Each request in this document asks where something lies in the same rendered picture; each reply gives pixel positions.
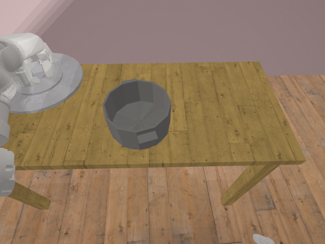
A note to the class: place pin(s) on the robot right hand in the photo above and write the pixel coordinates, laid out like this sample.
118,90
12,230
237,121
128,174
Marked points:
259,239

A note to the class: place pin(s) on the lid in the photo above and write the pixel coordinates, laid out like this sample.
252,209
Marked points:
51,91

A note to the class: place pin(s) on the left robot upper arm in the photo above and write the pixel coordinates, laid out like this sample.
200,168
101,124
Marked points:
7,174

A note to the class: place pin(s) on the knob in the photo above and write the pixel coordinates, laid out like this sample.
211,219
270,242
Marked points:
37,69

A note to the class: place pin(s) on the left robot forearm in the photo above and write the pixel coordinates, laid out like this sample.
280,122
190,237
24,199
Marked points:
10,60

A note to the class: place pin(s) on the pot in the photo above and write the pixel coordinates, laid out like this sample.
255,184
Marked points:
138,113

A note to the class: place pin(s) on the table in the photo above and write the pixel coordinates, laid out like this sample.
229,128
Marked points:
222,114

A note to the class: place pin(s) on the robot left hand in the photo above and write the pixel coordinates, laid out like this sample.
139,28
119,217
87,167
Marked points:
29,45

